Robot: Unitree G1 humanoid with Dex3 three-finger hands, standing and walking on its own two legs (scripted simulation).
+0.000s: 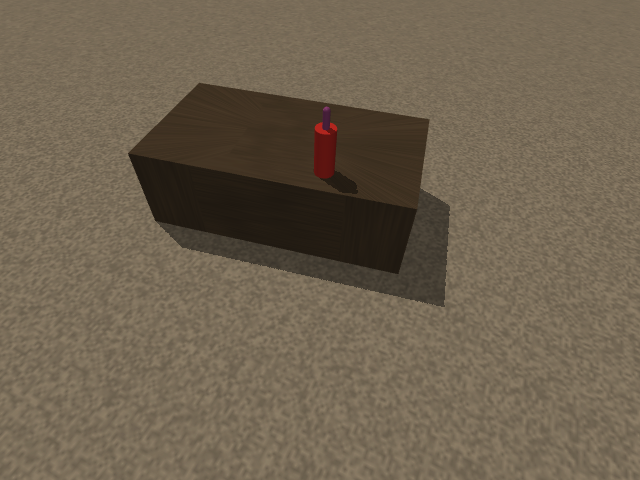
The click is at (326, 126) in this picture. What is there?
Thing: necked bottle
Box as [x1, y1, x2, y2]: [314, 107, 336, 177]
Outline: 328,107 323,108 323,120 315,126 314,173 319,177 329,177 333,174 334,170 336,126 329,122 330,110
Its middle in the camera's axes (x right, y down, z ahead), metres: +0.02 -0.34 +1.33
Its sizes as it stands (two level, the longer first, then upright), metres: 0.075 0.075 0.258
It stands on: a support 0.36 m high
